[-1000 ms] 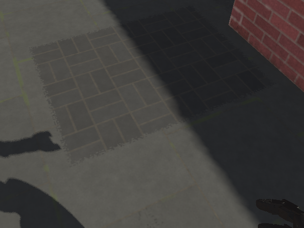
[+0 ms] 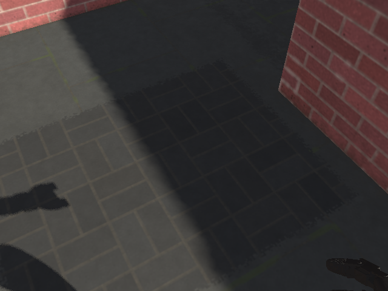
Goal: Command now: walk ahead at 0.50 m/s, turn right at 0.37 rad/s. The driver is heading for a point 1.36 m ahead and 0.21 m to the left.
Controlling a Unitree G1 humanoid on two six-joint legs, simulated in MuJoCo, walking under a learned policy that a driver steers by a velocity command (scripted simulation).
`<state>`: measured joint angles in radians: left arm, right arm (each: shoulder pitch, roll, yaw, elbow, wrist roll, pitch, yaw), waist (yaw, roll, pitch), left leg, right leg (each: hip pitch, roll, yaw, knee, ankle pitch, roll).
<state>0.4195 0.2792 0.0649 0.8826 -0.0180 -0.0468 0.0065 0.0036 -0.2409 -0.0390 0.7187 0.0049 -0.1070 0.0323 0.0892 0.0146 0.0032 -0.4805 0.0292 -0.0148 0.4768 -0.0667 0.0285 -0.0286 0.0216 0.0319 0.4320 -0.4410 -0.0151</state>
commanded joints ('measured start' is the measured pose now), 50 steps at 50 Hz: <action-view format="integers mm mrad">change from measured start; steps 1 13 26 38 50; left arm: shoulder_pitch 68 -192 70 -178 -197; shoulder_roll -11 44 316 89 168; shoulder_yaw -19 20 101 26 39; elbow -105 -192 -164 -107 -104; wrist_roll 8 -3 34 49 -6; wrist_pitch -30 24 3 -60 32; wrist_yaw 1 -9 -8 2 61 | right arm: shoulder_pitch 412 192 336 194 333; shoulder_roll -318 -154 -94 -100 -239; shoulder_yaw -103 -65 -20 -45 -99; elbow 44 85 139 109 68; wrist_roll -16 -19 1 18 -12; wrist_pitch -4 -10 23 70 51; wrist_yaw -20 -41 -27 -33 26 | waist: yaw -174 -88 63 -99 -220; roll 240 49 -186 -93 -38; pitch -386 20 -288 28 -126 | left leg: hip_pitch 923 335 -69 -239 283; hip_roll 396 242 41 112 -77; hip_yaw -541 28 166 -103 78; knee -18 -350 613 562 -27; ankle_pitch -72 72 -7 -10 150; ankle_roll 248 156 -19 -24 90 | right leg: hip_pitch -626 -683 399 -99 -43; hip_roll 20 -168 -344 -297 -225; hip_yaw -5 60 337 -84 -267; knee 692 559 74 -301 392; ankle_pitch -42 348 226 493 883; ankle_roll -12 21 -245 -151 10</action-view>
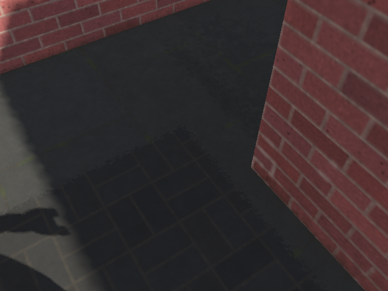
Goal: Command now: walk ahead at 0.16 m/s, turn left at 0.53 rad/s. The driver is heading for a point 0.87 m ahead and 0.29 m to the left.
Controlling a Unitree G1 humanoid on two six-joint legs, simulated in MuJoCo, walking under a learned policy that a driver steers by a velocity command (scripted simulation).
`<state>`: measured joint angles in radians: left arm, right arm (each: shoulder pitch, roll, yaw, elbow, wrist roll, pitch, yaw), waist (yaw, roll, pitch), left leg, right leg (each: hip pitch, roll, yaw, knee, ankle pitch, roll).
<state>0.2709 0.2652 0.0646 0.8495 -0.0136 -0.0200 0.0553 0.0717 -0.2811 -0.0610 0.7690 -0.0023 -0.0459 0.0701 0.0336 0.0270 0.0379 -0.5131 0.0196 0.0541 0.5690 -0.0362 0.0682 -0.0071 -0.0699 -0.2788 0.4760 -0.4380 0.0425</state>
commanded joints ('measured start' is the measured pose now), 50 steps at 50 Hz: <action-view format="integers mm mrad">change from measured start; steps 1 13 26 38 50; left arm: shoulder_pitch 18 -100 -80 -108 -170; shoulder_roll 81 120 285 223 165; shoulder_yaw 6 14 57 55 40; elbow -99 -152 -141 -182 -169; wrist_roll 55 24 67 15 4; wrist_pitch -4 12 -10 31 -45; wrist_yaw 8 8 -35 -17 -62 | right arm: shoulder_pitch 259 50 93 39 218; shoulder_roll -307 -201 -126 -95 -138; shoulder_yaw -96 -59 -42 -31 -25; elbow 17 -134 -209 -238 -140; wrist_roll -6 4 24 21 3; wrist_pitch -13 53 90 102 2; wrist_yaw -38 -99 -99 -66 -81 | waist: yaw -88 -19 -65 18 -63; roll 198 70 -312 -240 135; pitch -207 -199 -108 -118 38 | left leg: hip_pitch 533 251 -66 67 467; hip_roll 131 112 -211 -24 218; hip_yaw -278 -434 -234 -40 -435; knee -42 -229 248 243 -431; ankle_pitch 645 73 -545 -399 -457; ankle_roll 107 169 -30 -143 144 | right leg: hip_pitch -341 -527 -121 -99 -805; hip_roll -29 60 -285 -208 -45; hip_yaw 54 376 736 380 323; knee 653 497 -187 -119 547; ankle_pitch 133 83 559 608 167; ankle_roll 17 52 -245 -252 -42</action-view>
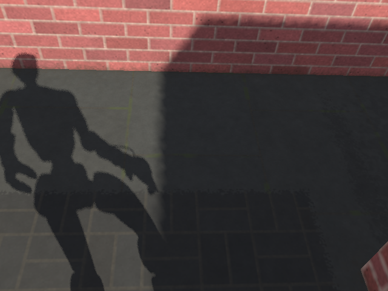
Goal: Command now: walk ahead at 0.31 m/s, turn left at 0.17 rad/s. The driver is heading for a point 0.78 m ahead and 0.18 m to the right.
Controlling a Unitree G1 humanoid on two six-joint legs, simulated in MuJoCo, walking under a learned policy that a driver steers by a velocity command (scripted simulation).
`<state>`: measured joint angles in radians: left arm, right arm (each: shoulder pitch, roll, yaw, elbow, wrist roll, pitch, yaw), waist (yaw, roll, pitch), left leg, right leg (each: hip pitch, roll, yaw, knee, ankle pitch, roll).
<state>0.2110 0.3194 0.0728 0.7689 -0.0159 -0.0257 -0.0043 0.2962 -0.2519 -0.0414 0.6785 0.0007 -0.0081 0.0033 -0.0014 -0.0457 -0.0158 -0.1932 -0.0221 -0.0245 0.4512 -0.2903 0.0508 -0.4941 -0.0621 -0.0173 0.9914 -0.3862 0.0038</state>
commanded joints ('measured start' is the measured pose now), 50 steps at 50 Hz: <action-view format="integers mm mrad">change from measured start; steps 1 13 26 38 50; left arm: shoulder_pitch -104 -249 25 181 83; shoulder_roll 95 51 74 139 101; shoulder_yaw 28 -9 1 18 10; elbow -80 -136 -51 40 -23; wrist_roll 7 -8 23 -7 -14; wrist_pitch -46 -70 -82 -52 -47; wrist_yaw -7 -51 -25 -2 2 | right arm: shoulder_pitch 0 112 29 -320 -52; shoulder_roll -161 -211 -125 -76 -110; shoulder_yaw -43 -66 -34 -9 -34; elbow -47 42 3 -92 4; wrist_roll -5 23 16 18 -9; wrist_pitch -41 -48 -65 -87 -92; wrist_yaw -17 -12 -6 32 12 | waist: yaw -26 -71 -4 92 -29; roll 189 148 -42 -1 150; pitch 82 125 -8 101 -29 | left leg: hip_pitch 147 160 -444 -454 128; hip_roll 244 280 158 100 307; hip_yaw -316 -156 -59 12 -239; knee -323 -290 687 103 -234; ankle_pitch -128 140 34 383 88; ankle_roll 157 147 -27 -45 142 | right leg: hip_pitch -306 -130 359 467 -173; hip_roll -45 2 -168 -159 -65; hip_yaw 49 21 304 96 126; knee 16 -435 -830 -836 209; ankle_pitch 182 330 209 419 72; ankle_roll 3 -13 -248 -204 -29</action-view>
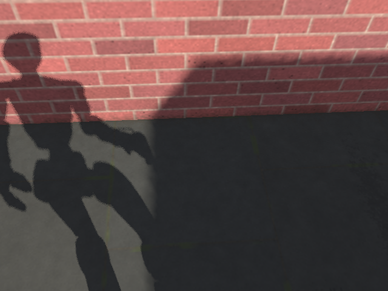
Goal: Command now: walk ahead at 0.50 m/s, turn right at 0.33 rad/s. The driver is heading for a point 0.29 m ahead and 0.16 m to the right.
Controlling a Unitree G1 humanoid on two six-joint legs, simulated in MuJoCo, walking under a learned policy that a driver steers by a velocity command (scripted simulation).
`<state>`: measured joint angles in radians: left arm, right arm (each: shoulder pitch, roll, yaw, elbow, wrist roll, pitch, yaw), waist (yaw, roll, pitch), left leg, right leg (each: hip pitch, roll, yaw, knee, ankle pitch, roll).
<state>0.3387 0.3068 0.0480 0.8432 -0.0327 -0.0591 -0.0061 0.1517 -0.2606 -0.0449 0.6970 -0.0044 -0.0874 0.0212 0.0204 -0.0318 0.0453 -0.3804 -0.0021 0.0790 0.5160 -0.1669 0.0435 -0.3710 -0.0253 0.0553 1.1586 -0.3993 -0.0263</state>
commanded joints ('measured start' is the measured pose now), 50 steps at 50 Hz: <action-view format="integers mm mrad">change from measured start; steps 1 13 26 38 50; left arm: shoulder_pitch -12 -286 -210 -208 -211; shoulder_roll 92 -7 65 -2 20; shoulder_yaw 33 7 23 -5 12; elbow -85 -198 -164 -57 25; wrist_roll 0 27 49 56 40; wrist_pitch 2 11 17 38 54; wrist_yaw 4 -35 -19 7 27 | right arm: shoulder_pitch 66 136 126 71 35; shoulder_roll -93 -173 -128 -139 -101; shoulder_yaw -31 -59 -31 -22 -7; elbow -9 97 126 150 239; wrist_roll -8 5 13 -26 4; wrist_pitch -21 -4 75 88 51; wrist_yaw -4 -35 -50 -59 -62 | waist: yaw -27 -86 -46 -33 -29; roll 149 52 -30 25 57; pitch -77 57 -169 -63 -89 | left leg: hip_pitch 253 320 -55 242 150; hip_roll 268 247 108 158 82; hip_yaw -288 80 -132 -192 -129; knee -334 -340 597 -114 -70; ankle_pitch -6 439 -316 98 94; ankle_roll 147 120 -101 -31 -37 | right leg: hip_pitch -242 -256 126 -38 192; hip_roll -112 -59 -206 -49 2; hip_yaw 53 -62 162 59 -19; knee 31 -510 -831 -802 -696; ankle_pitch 116 464 731 -60 391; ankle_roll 10 13 -240 -47 -14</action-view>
